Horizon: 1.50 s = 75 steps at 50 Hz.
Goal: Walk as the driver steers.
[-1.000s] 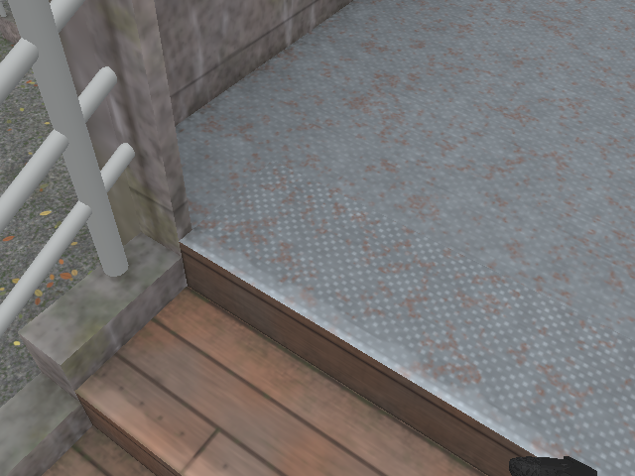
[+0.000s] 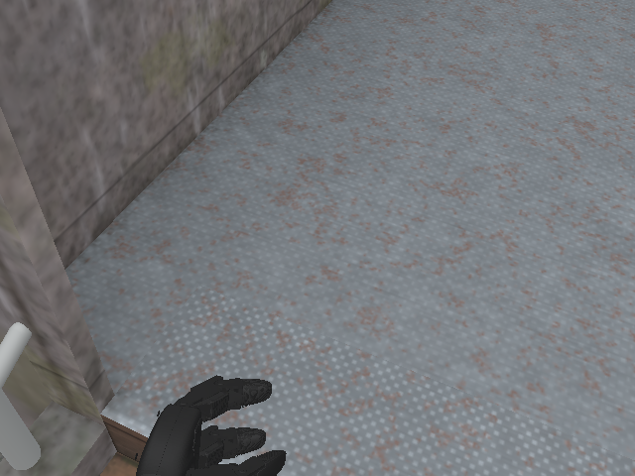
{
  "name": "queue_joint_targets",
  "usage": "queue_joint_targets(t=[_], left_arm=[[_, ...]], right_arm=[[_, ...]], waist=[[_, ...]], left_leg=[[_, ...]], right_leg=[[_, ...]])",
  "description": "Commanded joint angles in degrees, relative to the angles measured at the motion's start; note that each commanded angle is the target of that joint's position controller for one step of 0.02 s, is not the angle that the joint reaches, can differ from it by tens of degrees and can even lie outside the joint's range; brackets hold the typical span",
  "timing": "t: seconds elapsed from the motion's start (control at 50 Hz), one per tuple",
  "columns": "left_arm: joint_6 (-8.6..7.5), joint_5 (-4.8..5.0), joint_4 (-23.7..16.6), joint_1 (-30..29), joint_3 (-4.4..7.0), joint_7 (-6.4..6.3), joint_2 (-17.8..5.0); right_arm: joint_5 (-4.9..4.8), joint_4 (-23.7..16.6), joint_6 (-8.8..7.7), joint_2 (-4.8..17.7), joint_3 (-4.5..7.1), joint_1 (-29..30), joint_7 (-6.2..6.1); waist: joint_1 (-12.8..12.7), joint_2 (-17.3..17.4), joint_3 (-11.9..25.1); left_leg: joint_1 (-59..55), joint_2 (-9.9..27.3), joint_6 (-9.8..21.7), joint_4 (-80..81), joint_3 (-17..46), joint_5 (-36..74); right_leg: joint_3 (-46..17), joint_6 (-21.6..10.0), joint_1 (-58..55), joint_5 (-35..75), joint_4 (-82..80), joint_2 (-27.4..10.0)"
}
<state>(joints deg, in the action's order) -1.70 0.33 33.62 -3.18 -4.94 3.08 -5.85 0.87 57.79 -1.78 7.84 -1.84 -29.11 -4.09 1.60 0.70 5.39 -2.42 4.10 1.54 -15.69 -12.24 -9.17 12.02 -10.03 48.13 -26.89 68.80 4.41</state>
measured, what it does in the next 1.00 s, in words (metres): climbs, turning right: left foot 0.15 m higher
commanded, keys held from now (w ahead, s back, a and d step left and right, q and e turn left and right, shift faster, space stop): w+e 0.98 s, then w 0.02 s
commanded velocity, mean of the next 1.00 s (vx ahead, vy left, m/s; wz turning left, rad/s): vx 0.50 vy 0.00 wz -0.58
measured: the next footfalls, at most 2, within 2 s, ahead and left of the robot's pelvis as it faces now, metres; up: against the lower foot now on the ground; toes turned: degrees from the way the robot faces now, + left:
left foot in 0.48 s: +0.53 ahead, +0.05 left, +0.30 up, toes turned -15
right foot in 1.08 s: +0.65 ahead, -0.31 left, +0.30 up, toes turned -42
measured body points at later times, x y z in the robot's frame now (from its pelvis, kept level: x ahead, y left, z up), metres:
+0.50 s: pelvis +0.30 +0.01 +0.13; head +0.34 -0.03 +0.58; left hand +0.25 +0.23 +0.01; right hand +0.52 -0.18 +0.08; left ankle +0.49 +0.06 -0.47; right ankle +0.11 -0.04 -0.60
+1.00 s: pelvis +0.55 -0.10 +0.26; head +0.56 -0.11 +0.71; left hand +0.85 -0.08 +0.19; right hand +0.39 -0.31 +0.13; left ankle +0.49 +0.06 -0.47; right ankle +0.62 -0.30 -0.42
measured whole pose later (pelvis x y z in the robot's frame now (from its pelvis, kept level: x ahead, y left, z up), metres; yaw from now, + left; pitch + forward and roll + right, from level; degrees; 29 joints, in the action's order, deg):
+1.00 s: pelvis +0.55 -0.10 +0.26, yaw -36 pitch +0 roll +1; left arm 0.9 2.2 34.2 2.7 2.3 4.3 -10.9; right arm -0.9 50.3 -4.0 12.5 2.8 -22.0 -1.9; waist 5.3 -1.9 -1.7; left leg -6.3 3.8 -2.7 -16.6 -21.5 -21.3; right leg 3.7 -4.8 37.5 -5.4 43.2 -4.2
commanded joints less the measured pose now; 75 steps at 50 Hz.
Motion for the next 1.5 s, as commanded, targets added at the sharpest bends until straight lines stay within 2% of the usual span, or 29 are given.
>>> queue_joint_targets(t=[0.02, 0.04, 0.06, 0.1, 0.16, 0.22, 0.3, 0.36, 0.42, 0.46, 0.48, 0.5, 0.52, 0.54, 0.56, 0.6, 0.62, 0.66, 0.7, 0.78, 0.92, 1.04, 1.08, 1.1, 1.12, 1.14, 1.2, 1.34, 1.5], left_arm=[[1.51, -1.61, 3.4, 22.1, 8.12, -0.87, -19.1], [1.34, -4.15, 5.9, 25.5, 8.18, -2.81, -19.1], [0.37, -3.72, 8.6, 25.5, 6.62, -2.87, -14.0], [-0.48, -1.79, 11.6, 21.8, 4.55, -1.95, -5.6], [-1.08, -1.58, 13.8, 19.2, 4.15, -0.46, -3.4], [-0.95, 0.48, 15.8, 22.6, 4.98, -0.01, -5.6], [-1.71, -0.69, 18.2, 29.5, 4.85, -2.28, -6.8], [-0.04, 0.54, 19.7, 41.1, 5.64, -3.24, -8.9], [1.90, 2.21, 19.5, 41.9, 5.90, -6.37, -6.6], [0.15, -0.40, 17.3, 35.2, 5.87, -5.47, -9.3], [-1.21, 0.00, 15.2, 27.4, 6.76, -5.21, -13.0], [-2.21, -0.14, 12.3, 20.8, 7.75, -5.20, -15.0], [-3.80, -0.37, 9.7, 25.8, 6.49, -3.65, -7.4], [-4.42, -2.18, 11.2, 29.6, 6.99, -1.51, -7.8], [-4.11, -0.87, 8.9, 26.7, 7.92, -0.58, -8.4], [-1.96, 0.67, 3.9, 17.3, 6.16, -0.08, -5.0], [-0.26, 1.93, 4.2, 19.5, 6.09, -0.70, -4.2], [1.72, 2.43, 5.6, 25.9, 5.02, -2.32, -0.5], [1.22, 2.25, 2.7, 21.8, 4.62, -2.08, -1.3], [0.91, -0.49, -0.2, 12.7, 6.90, -2.20, -8.2], [1.46, 2.03, -5.7, -3.1, 8.09, 1.12, -8.2], [1.05, 2.49, -2.8, 9.0, 10.89, 1.22, -12.0], [0.66, 0.69, 1.4, 25.1, 13.87, -0.60, -17.1], [-0.43, 0.51, 2.2, 26.3, 14.44, -0.91, -23.1], [-1.59, 0.13, 1.7, 26.8, 13.12, -0.64, -18.9], [-2.34, -0.06, 1.9, 24.3, 12.26, -0.68, -16.0], [-3.87, 0.04, 1.2, 16.9, 10.58, -0.58, -11.4], [-4.89, -0.75, 4.6, 20.7, 10.32, -1.99, -14.2], [-4.04, 1.04, 9.2, 27.8, 10.47, -2.30, -15.8]], right_arm=[[1.22, -13.0, -3.67, 9.6, 2.20, 10.1, 1.97], [0.75, -12.5, -6.65, 7.0, 2.10, 12.5, 5.41], [-1.06, -14.3, -7.82, 6.5, 2.73, 12.4, 7.38], [1.41, -18.1, -7.03, 2.5, 0.97, 18.5, 7.64], [0.42, -19.1, -4.96, -0.6, -1.11, 11.1, 6.11], [0.56, -23.6, -5.27, -0.7, -2.53, 19.0, 6.48], [1.16, -26.8, -5.61, -1.9, -3.03, 26.5, 5.01], [1.10, -31.9, -6.83, -3.8, -5.01, 40.4, 5.04], [0.25, -36.6, -5.80, -5.1, -5.63, 48.3, 6.18], [-1.07, -33.5, -6.08, 4.1, 0.22, 32.8, 5.11], [-2.95, -30.1, -6.54, 12.0, 3.97, 17.1, 4.66], [-1.64, -26.8, -6.90, 19.2, 6.35, 3.4, 4.00], [1.63, -24.4, -6.79, 22.3, 7.12, 0.4, 3.50], [1.45, -24.9, -5.72, 17.9, 6.39, 6.1, 1.27], [-0.83, -23.1, -4.00, 10.9, 5.02, 12.4, 0.69], [2.40, -16.7, -2.56, -0.3, 2.02, 14.7, 1.83], [3.31, -15.3, -2.66, -3.6, 0.85, 15.6, 2.65], [1.43, -11.6, -3.55, -0.3, 2.82, 15.9, 4.15], [0.81, -10.0, -3.65, -1.1, 2.55, 16.9, 5.18], [-0.25, -10.0, -4.76, 7.7, 4.23, 15.6, 2.17], [-1.89, -10.6, -3.04, 13.3, 6.35, 7.7, 1.50], [-2.14, -9.8, -1.34, 18.3, 8.46, 8.7, 2.52], [-2.88, -10.8, -1.15, 16.1, 8.11, 9.5, 2.25], [-0.59, -14.3, -2.25, 8.4, 5.80, 7.8, 2.64], [-2.51, -14.7, -4.36, 9.8, 5.45, 9.1, 3.39], [-4.56, -16.5, -5.53, 12.3, 6.12, 14.8, 3.79], [-1.98, -15.8, -5.65, 12.6, 6.33, 14.9, 3.52], [0.28, -17.7, -2.91, 10.1, 6.16, 21.0, 4.02], [-1.21, -21.3, -4.12, 8.2, 4.64, 34.9, 5.94]], waist=[[-12.8, -12.3, 12.5], [-11.9, -15.6, 16.4], [-8.0, -8.4, 5.8], [-0.9, 5.1, -8.0], [4.9, -0.1, -7.6], [3.2, 1.7, -8.1], [-1.0, -6.2, -4.1], [-8.1, -5.2, -3.5], [-6.6, -10.2, -5.3], [2.4, -18.1, 4.4], [12.3, -21.5, 10.2], [17.3, -12.2, 23.0], [11.6, 19.9, 33.5], [8.3, 21.6, 30.1], [4.4, 12.1, 15.8], [-1.5, -1.6, -0.6], [-3.7, -0.8, -5.8], [-6.6, 1.7, -10.3], [-8.1, 0.6, -10.7], [-5.0, 4.1, -8.3], [3.6, 0.9, -10.5], [-4.3, 7.9, -5.7], [-11.1, 3.4, 2.1], [-6.0, -12.0, 5.7], [-6.7, -10.0, 14.8], [-7.2, -6.4, 6.8], [-2.0, -3.3, 0.6], [-2.0, -2.2, -5.9], [-7.4, -4.4, -8.4]], left_leg=[[34.3, -2.6, 2.1, -57.7, 7.1, 33.2], [44.7, -9.2, 2.5, -81.2, 22.4, 1.4], [53.8, -7.3, 3.4, -89.0, 25.0, 0.1], [61.8, -4.7, 4.5, -94.1, 19.0, -0.1], [66.2, -1.6, 5.7, -104.8, 16.8, -1.9], [71.9, 2.1, 3.7, -94.1, 12.4, 4.8], [72.4, 0.6, -0.6, -91.4, 6.2, 12.7], [87.5, -0.6, -1.9, -83.3, 5.3, 2.5], [68.5, 0.9, -1.6, -58.7, 5.0, -14.5], [34.1, -7.2, 1.9, -52.1, 0.0, -19.8], [20.9, -4.4, 6.5, -44.9, 12.9, -18.3], [1.3, 5.0, 10.7, -36.5, 30.0, -22.9], [-14.7, 18.0, 17.2, -13.2, 63.2, -26.9], [-11.5, 21.9, 18.8, -2.2, 79.9, -20.0], [1.4, 21.4, 15.6, -2.7, 68.3, -27.9], [24.1, 17.2, 10.1, -11.4, 40.9, -27.8], [30.6, 15.1, 8.2, -12.0, 31.3, -21.8], [32.3, 11.6, 4.8, -7.9, 18.6, -15.0], [31.9, 10.4, 3.0, -4.6, 12.9, -10.3], [23.6, 7.2, 4.5, 2.9, 3.0, 4.3], [-4.3, 14.9, 7.0, 6.8, 2.4, 7.8], [-5.5, 13.3, 6.9, -11.3, -4.1, 48.5], [11.2, 9.4, 4.2, -34.3, -3.4, 32.3], [36.6, -0.3, 0.3, -55.0, -0.6, -14.8], [41.7, -4.9, -0.5, -66.4, 13.3, -21.3], [46.7, -2.1, 0.0, -68.6, 15.7, -17.0], [40.4, 3.9, 0.8, -57.3, 16.8, -6.6], [45.5, 4.9, -2.2, -38.7, 15.0, 5.0], [47.0, 0.7, 0.0, -18.1, 12.5, 12.9]], right_leg=[[-48.1, -13.7, -47.3, -8.6, -35.6, -11.6], [-71.4, -15.5, -50.0, -10.7, -53.0, -18.1], [-66.8, -11.6, -43.5, -14.8, -54.1, -19.0], [-47.9, -5.9, -28.5, -5.1, -48.4, -12.2], [-32.4, -0.9, -24.3, 9.0, -47.2, -7.5], [-29.3, 1.9, -20.8, 5.2, -48.1, -5.6], [-33.8, -0.9, -22.2, 20.6, -46.0, -5.3], [-41.6, -1.9, -43.4, 25.8, -48.7, -9.5], [-40.4, -4.1, -41.1, 29.9, -61.4, -13.7], [-34.0, -3.9, -36.8, 81.5, -54.8, -12.6], [-31.8, -1.1, -38.4, 101.4, -38.9, -10.7], [-28.5, 0.7, -30.3, 95.5, -19.9, -7.8], [-25.8, 3.7, -14.6, 42.8, 4.8, 2.7], [-30.0, 5.6, -8.6, 19.3, 25.6, 4.7], [-25.8, 6.4, -3.8, 18.5, 33.8, 1.3], [-20.0, 3.3, -0.4, 19.3, 38.9, -3.8], [-20.0, 2.1, -0.7, 18.3, 42.6, -4.6], [-20.7, 1.1, 0.2, 17.0, 42.8, -4.1], [-21.2, 1.6, 4.0, 19.0, 34.6, -5.9], [-15.3, 7.4, -0.2, 30.2, 6.2, -7.4], [-10.9, 6.5, 1.7, 23.6, -21.7, -10.2], [-3.1, 0.7, -22.9, 11.7, -32.2, -1.9], [-12.2, -2.7, -50.3, 16.8, -38.3, -3.5], [-39.1, -9.3, -68.9, 14.9, -40.3, -17.4], [-58.0, -14.2, -70.4, 7.8, -50.9, -24.3], [-49.0, -11.3, -64.0, 15.8, -52.2, -23.2], [-30.4, -6.5, -45.6, 32.1, -51.9, -17.1], [-21.9, -5.3, -38.3, 37.4, -57.6, -14.3], [-20.2, -3.0, -49.4, 32.0, -54.5, -16.3]])
Keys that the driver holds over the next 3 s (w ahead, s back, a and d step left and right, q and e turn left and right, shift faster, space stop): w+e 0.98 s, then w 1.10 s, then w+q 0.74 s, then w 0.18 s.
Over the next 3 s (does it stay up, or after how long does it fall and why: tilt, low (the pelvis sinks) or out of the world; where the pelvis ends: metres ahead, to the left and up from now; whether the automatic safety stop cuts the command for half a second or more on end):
stays up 1.43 -0.75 0.28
